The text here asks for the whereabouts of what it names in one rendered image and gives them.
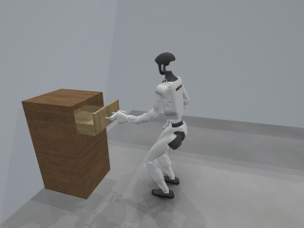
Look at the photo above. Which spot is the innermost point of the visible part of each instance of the drawer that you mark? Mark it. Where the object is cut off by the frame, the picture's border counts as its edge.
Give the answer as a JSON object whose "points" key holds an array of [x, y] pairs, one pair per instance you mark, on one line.
{"points": [[90, 119]]}

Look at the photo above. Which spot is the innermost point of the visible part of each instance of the cabinet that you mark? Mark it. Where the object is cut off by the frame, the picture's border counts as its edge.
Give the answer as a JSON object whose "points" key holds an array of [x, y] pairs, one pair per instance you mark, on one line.
{"points": [[70, 163]]}

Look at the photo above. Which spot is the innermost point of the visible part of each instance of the handle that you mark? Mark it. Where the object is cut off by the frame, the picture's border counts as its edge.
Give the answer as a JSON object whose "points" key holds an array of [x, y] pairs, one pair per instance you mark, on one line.
{"points": [[114, 116]]}

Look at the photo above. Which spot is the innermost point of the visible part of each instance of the left robot forearm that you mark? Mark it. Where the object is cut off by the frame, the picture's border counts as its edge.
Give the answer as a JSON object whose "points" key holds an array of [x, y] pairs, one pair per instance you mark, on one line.
{"points": [[144, 118]]}

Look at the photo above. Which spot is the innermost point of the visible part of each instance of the right robot hand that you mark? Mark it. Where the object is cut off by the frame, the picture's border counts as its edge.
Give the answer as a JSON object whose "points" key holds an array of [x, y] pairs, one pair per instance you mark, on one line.
{"points": [[167, 124]]}

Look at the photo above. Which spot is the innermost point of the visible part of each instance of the robot torso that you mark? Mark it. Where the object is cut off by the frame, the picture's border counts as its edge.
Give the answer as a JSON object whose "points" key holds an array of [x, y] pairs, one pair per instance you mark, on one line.
{"points": [[173, 108]]}

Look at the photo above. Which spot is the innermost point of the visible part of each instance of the robot right upper arm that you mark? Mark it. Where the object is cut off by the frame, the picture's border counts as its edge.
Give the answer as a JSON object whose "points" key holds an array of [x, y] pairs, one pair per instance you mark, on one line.
{"points": [[185, 96]]}

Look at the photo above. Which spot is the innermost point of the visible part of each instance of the robot left foot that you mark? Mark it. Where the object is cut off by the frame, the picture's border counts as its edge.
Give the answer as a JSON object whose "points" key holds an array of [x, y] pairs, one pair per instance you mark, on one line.
{"points": [[159, 193]]}

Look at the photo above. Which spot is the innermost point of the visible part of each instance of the left robot hand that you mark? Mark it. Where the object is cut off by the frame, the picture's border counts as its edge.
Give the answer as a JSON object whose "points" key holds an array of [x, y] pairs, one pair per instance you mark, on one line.
{"points": [[121, 117]]}

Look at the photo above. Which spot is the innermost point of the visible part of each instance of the robot left upper arm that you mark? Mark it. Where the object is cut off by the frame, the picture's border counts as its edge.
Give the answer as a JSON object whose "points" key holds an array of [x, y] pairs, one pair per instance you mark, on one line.
{"points": [[161, 92]]}

